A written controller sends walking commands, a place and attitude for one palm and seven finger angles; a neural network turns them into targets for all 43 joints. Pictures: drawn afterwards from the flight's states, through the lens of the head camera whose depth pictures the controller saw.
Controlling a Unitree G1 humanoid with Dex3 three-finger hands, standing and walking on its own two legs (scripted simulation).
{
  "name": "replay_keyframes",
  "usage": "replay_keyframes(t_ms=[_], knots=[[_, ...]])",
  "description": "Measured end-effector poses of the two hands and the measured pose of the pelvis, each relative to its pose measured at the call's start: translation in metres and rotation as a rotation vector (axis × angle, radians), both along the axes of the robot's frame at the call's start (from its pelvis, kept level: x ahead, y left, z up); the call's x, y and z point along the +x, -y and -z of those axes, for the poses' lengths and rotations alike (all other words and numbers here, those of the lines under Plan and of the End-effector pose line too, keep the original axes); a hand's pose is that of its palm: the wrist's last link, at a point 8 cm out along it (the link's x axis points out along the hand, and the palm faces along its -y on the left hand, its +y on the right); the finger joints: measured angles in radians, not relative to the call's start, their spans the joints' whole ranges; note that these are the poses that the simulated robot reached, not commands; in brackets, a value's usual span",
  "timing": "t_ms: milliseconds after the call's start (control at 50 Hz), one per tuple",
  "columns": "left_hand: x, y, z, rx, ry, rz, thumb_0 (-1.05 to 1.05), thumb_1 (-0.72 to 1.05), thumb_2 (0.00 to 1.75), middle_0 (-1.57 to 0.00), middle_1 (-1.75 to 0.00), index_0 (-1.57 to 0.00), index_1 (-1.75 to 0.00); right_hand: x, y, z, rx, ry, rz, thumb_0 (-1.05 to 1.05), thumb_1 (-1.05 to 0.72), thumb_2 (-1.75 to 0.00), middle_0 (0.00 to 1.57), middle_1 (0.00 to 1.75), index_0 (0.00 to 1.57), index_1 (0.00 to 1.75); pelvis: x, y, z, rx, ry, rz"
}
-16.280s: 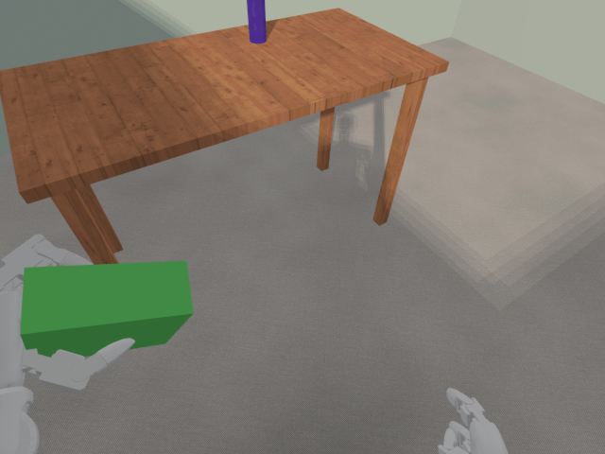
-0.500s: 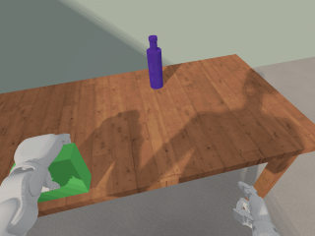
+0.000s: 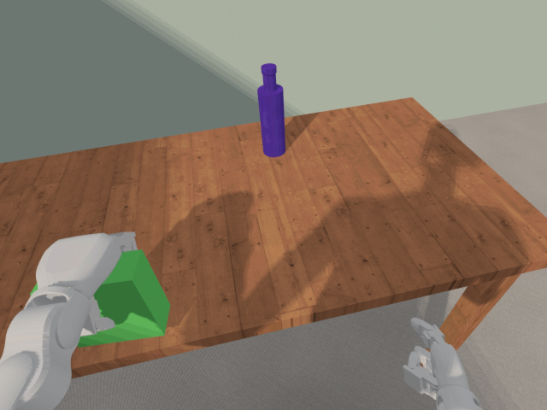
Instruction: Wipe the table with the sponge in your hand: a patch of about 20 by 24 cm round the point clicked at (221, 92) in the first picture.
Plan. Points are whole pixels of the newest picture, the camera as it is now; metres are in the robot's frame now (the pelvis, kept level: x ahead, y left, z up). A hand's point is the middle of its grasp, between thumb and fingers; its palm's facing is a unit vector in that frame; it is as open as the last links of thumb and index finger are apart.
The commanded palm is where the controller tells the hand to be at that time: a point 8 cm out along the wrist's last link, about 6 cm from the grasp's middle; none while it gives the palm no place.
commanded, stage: move the sponge above the wiping area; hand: left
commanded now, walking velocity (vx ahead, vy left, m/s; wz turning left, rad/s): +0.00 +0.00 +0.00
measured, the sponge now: (115, 309) +0.21 +0.29 +0.04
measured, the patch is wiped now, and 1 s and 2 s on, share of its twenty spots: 0.00 0.00 0.00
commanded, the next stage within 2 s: lower the sponge onto the table in 0.94 s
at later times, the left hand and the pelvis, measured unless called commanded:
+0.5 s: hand (111, 265) +0.25 +0.28 +0.10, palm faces -0.03 -0.05 -1.00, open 9.9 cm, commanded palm +0.22 +0.30 +0.19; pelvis +0.00 -0.01 +0.00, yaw +0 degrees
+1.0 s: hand (99, 256) +0.24 +0.29 +0.13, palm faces +0.10 -0.03 -0.99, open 9.8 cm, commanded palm +0.21 +0.31 +0.19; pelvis +0.01 +0.00 +0.00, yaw -1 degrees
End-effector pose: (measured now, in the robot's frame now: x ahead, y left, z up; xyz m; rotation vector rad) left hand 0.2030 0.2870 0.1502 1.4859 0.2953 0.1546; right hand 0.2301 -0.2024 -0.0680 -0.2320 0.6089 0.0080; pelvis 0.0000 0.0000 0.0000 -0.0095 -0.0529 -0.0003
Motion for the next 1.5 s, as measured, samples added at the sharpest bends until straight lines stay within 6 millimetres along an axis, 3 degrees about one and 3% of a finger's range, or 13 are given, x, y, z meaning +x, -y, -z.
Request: replay_keyframes(t_ms=[220,300,420,500,640,740,860,940,1060,1160,1320,1400,1500], knots=[[0.014,-0.034,-0.047,0.074,0.213,-0.219,0.00,-0.47,1.02,-0.77,-1.34,-0.76,-1.34,0.000,-0.007,0.003,0.050,-0.019,-0.007,0.01,-0.91,-0.90,0.20,0.30,0.21,0.30,-0.004,0.006,-0.001,0.001,0.009,0.001],[0.019,-0.031,-0.037,0.049,0.105,-0.237,0.00,-0.47,1.02,-0.76,-1.34,-0.76,-1.34,0.001,-0.004,0.004,0.061,-0.010,-0.003,0.01,-0.90,-0.90,0.20,0.30,0.21,0.31,-0.006,0.006,-0.001,0.005,-0.003,-0.003],[0.025,-0.002,-0.001,0.018,-0.046,-0.069,0.00,-0.47,1.02,-0.76,-1.34,-0.76,-1.34,-0.002,0.007,0.003,0.025,-0.004,0.011,0.01,-0.91,-0.90,0.20,0.30,0.21,0.30,-0.004,0.008,0.000,0.005,-0.010,-0.002],[0.024,0.006,-0.009,0.037,0.049,0.012,0.00,-0.47,1.02,-0.77,-1.34,-0.76,-1.34,-0.007,0.014,0.002,-0.005,-0.011,0.030,0.01,-0.91,-0.90,0.20,0.30,0.21,0.30,0.001,0.011,0.000,0.001,-0.001,0.008],[0.017,-0.030,-0.046,0.079,0.216,-0.177,0.00,-0.47,1.02,-0.77,-1.34,-0.76,-1.34,-0.009,0.020,0.009,0.016,-0.053,0.046,0.01,-0.91,-0.90,0.20,0.30,0.21,0.30,0.004,0.011,-0.001,0.000,0.007,0.016],[0.011,-0.054,-0.031,0.062,0.064,-0.308,0.00,-0.47,1.02,-0.76,-1.35,-0.76,-1.35,-0.004,0.020,0.011,0.024,-0.052,0.044,0.01,-0.91,-0.90,0.20,0.30,0.20,0.30,0.002,0.008,0.000,0.003,-0.010,0.001],[0.012,-0.016,0.003,0.001,-0.070,-0.086,0.00,-0.47,1.02,-0.76,-1.35,-0.76,-1.35,0.004,0.009,0.004,0.001,-0.004,0.022,0.01,-0.91,-0.90,0.20,0.30,0.20,0.30,0.003,0.004,0.000,0.000,-0.016,-0.010],[0.012,0.006,-0.009,0.031,0.049,0.062,0.00,-0.47,1.02,-0.77,-1.34,-0.76,-1.35,0.004,0.001,0.000,-0.004,0.008,0.023,0.01,-0.91,-0.90,0.20,0.30,0.20,0.30,0.007,0.003,0.000,-0.003,-0.005,0.001],[0.014,-0.020,-0.048,0.067,0.269,-0.099,0.00,-0.47,1.02,-0.77,-1.34,-0.76,-1.35,0.001,-0.005,0.003,0.041,-0.028,0.015,0.01,-0.91,-0.90,0.20,0.30,0.19,0.29,0.005,0.003,-0.001,-0.003,0.007,0.017],[0.008,-0.049,-0.048,0.047,0.201,-0.288,0.00,-0.46,1.02,-0.76,-1.35,-0.76,-1.35,0.003,-0.005,0.004,0.061,-0.033,0.009,0.01,-0.90,-0.90,0.20,0.30,0.20,0.30,0.000,0.002,-0.001,0.004,-0.004,0.009],[-0.002,-0.003,0.000,-0.005,-0.019,-0.077,0.00,-0.46,1.02,-0.76,-1.35,-0.76,-1.36,0.001,-0.004,0.003,0.013,-0.010,-0.016,0.01,-0.91,-0.90,0.20,0.30,0.21,0.30,-0.004,0.001,0.000,0.002,-0.002,-0.011],[0.003,0.007,-0.007,0.038,0.058,0.020,0.00,-0.47,1.02,-0.77,-1.35,-0.77,-1.35,-0.003,-0.006,0.001,-0.002,-0.003,-0.012,0.01,-0.91,-0.90,0.20,0.30,0.21,0.30,-0.005,0.005,0.000,-0.002,0.013,-0.005],[0.020,-0.017,-0.031,0.070,0.185,-0.102,0.00,-0.47,1.02,-0.77,-1.34,-0.77,-1.35,-0.008,-0.004,0.003,0.026,-0.022,0.010,0.01,-0.91,-0.90,0.20,0.30,0.21,0.30,-0.008,0.009,-0.001,-0.005,0.021,0.008]])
